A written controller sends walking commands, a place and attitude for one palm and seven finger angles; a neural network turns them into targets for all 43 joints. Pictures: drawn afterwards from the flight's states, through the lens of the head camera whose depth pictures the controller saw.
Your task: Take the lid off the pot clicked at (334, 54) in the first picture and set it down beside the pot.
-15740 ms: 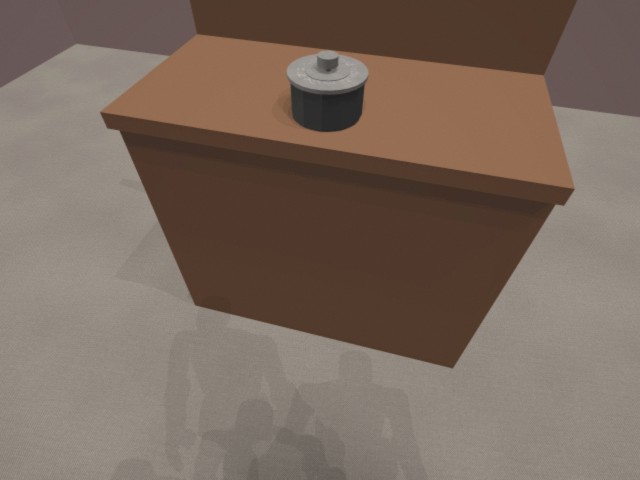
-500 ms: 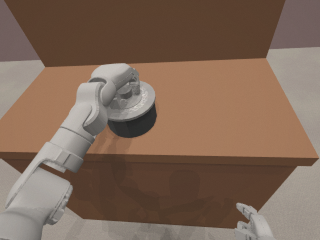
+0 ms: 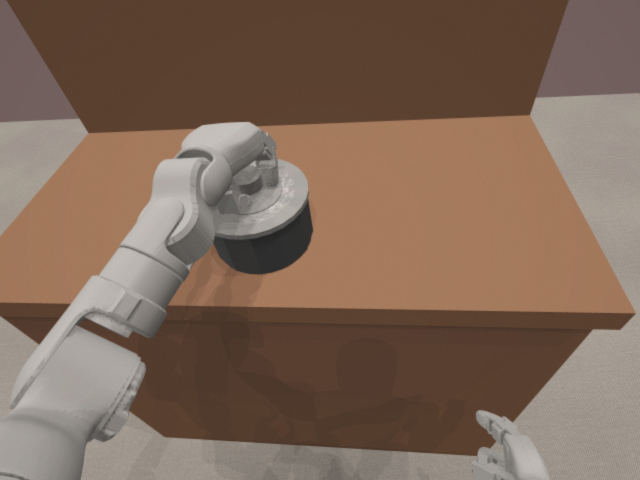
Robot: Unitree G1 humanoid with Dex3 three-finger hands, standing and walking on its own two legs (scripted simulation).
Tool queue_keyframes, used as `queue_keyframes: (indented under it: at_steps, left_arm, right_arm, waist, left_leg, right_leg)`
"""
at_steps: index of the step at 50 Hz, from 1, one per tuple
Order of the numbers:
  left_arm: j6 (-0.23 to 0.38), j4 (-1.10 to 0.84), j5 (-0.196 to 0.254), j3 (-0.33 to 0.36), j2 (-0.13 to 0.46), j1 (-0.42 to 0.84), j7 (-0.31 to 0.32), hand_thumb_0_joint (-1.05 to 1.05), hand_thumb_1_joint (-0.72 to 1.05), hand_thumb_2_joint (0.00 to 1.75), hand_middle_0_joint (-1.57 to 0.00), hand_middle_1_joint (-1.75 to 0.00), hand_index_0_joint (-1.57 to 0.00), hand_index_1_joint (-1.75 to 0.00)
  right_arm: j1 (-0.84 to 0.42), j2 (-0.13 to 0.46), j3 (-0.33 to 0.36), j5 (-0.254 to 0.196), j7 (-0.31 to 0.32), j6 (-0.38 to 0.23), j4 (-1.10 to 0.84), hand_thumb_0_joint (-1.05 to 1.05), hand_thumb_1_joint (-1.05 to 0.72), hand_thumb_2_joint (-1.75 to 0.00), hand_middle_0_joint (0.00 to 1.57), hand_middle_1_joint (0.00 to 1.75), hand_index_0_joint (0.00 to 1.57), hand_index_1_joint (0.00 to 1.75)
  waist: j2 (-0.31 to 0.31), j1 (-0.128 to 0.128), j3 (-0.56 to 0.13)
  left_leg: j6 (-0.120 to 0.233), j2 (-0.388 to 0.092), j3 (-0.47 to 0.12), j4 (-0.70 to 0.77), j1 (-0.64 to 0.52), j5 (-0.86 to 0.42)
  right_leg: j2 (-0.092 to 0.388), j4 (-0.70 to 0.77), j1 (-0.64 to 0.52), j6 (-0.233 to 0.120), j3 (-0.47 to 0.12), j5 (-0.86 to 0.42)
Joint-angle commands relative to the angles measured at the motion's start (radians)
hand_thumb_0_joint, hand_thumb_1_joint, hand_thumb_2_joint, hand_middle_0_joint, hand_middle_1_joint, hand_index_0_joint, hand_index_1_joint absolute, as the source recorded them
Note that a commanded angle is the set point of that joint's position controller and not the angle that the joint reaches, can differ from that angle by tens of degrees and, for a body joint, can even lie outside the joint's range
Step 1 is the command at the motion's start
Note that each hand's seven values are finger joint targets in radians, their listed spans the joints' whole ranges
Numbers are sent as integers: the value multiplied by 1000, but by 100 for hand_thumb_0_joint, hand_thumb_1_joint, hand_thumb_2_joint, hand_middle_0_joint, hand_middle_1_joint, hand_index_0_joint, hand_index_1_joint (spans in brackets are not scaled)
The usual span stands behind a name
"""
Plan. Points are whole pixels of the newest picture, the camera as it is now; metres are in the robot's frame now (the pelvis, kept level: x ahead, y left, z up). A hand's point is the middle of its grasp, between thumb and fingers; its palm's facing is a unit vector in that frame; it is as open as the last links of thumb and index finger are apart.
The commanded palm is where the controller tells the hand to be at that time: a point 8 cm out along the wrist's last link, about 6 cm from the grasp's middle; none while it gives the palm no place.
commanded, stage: lift the lid straight up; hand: left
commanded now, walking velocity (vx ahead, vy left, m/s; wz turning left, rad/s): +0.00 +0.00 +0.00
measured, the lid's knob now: (246, 180) +0.46 +0.11 +0.15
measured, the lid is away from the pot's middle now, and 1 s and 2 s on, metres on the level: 0.00 0.02 0.02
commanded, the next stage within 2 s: move the lid sideways beside the pot in 1.80 s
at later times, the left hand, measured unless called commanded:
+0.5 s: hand (235, 157) +0.43 +0.10 +0.21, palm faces -0.16 -0.02 -0.99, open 6.7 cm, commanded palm +0.40 +0.12 +0.29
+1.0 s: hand (214, 126) +0.43 +0.12 +0.25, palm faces -0.10 -0.01 -0.99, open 6.7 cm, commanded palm +0.40 +0.12 +0.33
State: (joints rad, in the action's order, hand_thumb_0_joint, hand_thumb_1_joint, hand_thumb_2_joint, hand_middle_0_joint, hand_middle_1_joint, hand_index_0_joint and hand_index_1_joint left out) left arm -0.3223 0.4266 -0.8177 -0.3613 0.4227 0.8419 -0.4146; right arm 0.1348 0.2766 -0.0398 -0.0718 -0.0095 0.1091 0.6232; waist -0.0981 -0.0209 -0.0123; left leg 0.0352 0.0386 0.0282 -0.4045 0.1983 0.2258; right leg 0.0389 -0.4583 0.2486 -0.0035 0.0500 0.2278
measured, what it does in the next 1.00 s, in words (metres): stands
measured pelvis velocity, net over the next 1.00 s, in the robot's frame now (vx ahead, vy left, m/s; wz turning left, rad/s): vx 0.00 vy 0.00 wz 0.00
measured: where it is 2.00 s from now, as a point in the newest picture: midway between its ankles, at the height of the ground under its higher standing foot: outside the picture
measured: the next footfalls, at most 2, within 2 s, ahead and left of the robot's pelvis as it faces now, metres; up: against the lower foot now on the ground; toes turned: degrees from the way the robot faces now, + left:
none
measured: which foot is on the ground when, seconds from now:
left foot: down 0.00-1.00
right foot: down 0.00-1.00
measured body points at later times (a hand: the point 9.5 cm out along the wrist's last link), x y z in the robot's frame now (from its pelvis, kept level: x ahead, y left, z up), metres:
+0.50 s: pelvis +0.00 +0.00 +0.00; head +0.01 -0.05 +0.45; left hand +0.43 +0.10 +0.27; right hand +0.18 -0.23 -0.11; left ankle -0.01 +0.10 -0.74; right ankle +0.01 -0.12 -0.74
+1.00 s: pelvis +0.00 +0.00 +0.00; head +0.00 -0.05 +0.45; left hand +0.43 +0.12 +0.31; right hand +0.18 -0.23 -0.11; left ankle -0.01 +0.10 -0.74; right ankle +0.01 -0.12 -0.74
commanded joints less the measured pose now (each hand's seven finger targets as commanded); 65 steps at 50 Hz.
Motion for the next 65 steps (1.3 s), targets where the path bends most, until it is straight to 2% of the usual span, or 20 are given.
queue_keyframes:
  at_steps: [1,3,5,14,20,22,24,28,33,37,38,44,48,51,54,56,57,59,63,65]
  left_arm:
    - [4,-199,-40,181,240,631,54,0,67,102,-92,-92,-96,-94]
    - [12,-245,-11,156,200,632,50,0,68,102,-92,-92,-96,-94]
    - [5,-196,-36,201,258,637,48,0,68,103,-92,-92,-96,-94]
    - [11,-243,-35,191,249,661,30,0,68,103,-92,-92,-96,-94]
    - [-4,-166,-44,230,293,636,20,0,68,103,-92,-92,-96,-94]
    - [-1,-208,-39,185,248,681,16,0,68,103,-92,-92,-96,-94]
    - [10,-285,-38,216,290,710,19,0,68,103,-92,-92,-96,-94]
    - [-5,-211,-18,197,258,683,11,0,68,103,-92,-92,-96,-94]
    - [-4,-250,-17,187,250,715,2,0,68,103,-92,-92,-96,-94]
    - [-19,-182,-47,212,297,740,-6,0,68,103,-92,-92,-96,-94]
    - [-11,-201,-19,196,268,727,-6,0,68,103,-92,-92,-96,-94]
    - [-7,-252,-43,209,306,792,-19,0,68,103,-92,-92,-96,-94]
    - [-20,-156,-18,180,260,772,-28,0,68,103,-92,-92,-96,-94]
    - [-14,-216,-44,171,273,873,-29,0,68,103,-92,-92,-96,-94]
    - [-9,-244,-55,255,375,879,-24,0,68,103,-92,-92,-96,-94]
    - [-24,-135,-55,199,301,860,-33,0,68,103,-92,-92,-96,-94]
    - [-28,-119,-53,222,322,850,-35,0,68,103,-92,-92,-96,-94]
    - [-17,-162,-55,251,362,849,-34,0,68,103,-92,-92,-96,-94]
    - [-20,-212,-27,191,277,822,-45,0,68,103,-92,-92,-96,-94]
    - [-35,-182,-56,236,342,862,-47,0,68,103,-92,-92,-96,-94]
  right_arm:
    - [-124,85,30,-3,4,-63,-151,0,-90,-90,20,30,20,30]
    - [-123,89,39,-4,1,-70,-159,0,-90,-90,20,30,20,30]
    - [-117,87,34,0,3,-75,-146,0,-90,-90,20,30,20,30]
    - [-130,84,30,-1,-7,-76,-157,0,-90,-90,20,30,20,30]
    - [-138,92,26,0,-1,-62,-155,0,-90,-90,20,30,20,30]
    - [-147,84,25,-5,1,-68,-165,0,-90,-90,20,30,20,30]
    - [-144,82,27,-2,-4,-75,-173,0,-90,-90,20,30,20,30]
    - [-145,96,30,-7,-3,-67,-161,0,-90,-90,20,30,20,30]
    - [-153,92,29,-6,-2,-74,-170,0,-90,-90,20,30,20,30]
    - [-154,89,18,-5,4,-70,-160,0,-90,-90,20,30,20,30]
    - [-151,97,24,-8,2,-70,-163,0,-90,-90,20,30,20,30]
    - [-150,83,19,-6,3,-88,-172,0,-90,-90,20,30,20,30]
    - [-137,102,24,-13,5,-79,-155,0,-90,-90,20,30,20,30]
    - [-150,84,17,-11,8,-96,-166,0,-90,-90,20,30,20,30]
    - [-131,90,18,-3,5,-103,-162,0,-90,-90,20,30,20,30]
    - [-127,91,15,-7,8,-94,-147,0,-90,-90,20,30,20,30]
    - [-126,96,18,-7,10,-92,-146,0,-90,-90,20,30,20,30]
    - [-128,97,17,-4,9,-93,-158,0,-90,-90,20,30,20,30]
    - [-143,97,26,-12,-5,-96,-177,0,-90,-90,20,30,20,30]
    - [-140,97,21,-7,0,-89,-166,0,-90,-90,20,30,20,30]
  waist:
    - [123,1,-388]
    - [102,-7,-413]
    - [131,5,-404]
    - [128,12,-446]
    - [170,17,-375]
    - [147,12,-388]
    - [116,21,-470]
    - [126,6,-399]
    - [118,8,-433]
    - [150,16,-394]
    - [127,8,-398]
    - [108,18,-473]
    - [143,-1,-374]
    - [99,8,-426]
    - [114,24,-500]
    - [159,8,-390]
    - [168,14,-380]
    - [150,27,-441]
    - [108,14,-452]
    - [147,22,-428]
  left_leg:
    - [28,12,-51,33,-90,-250]
    - [33,14,-55,20,-124,-277]
    - [32,13,-52,28,-105,-263]
    - [27,14,-51,30,-114,-312]
    - [29,11,-37,36,-63,-265]
    - [31,15,-37,34,-84,-266]
    - [30,15,-46,29,-121,-318]
    - [29,12,-44,24,-99,-297]
    - [31,15,-46,21,-120,-318]
    - [27,13,-38,36,-81,-274]
    - [28,14,-43,34,-93,-268]
    - [29,14,-47,30,-124,-338]
    - [27,10,-48,37,-102,-261]
    - [28,15,-53,39,-123,-280]
    - [27,13,-54,37,-130,-335]
    - [26,9,-48,48,-89,-281]
    - [26,7,-45,51,-83,-265]
    - [26,11,-42,55,-89,-277]
    - [29,6,-55,22,-144,-384]
    - [27,6,-46,38,-102,-325]
  right_leg:
    - [-32,18,-180,-36,-17,-319]
    - [-28,18,-175,-38,-15,-337]
    - [-32,20,-186,-36,-19,-332]
    - [-28,10,-216,-35,-19,-369]
    - [-23,23,-201,-33,-20,-349]
    - [-21,22,-188,-33,-22,-343]
    - [-24,10,-227,-36,-26,-369]
    - [-19,19,-187,-38,-18,-360]
    - [-18,16,-195,-39,-19,-372]
    - [-20,22,-188,-36,-22,-339]
    - [-16,26,-181,-38,-16,-329]
    - [-20,13,-218,-37,-26,-373]
    - [-19,34,-145,-37,-8,-299]
    - [-23,22,-162,-42,-15,-300]
    - [-22,16,-226,-40,-28,-357]
    - [-20,30,-168,-39,-12,-320]
    - [-20,34,-164,-38,-14,-304]
    - [-17,30,-208,-37,-23,-312]
    - [-16,22,-179,-44,-18,-366]
    - [-20,24,-184,-42,-15,-339]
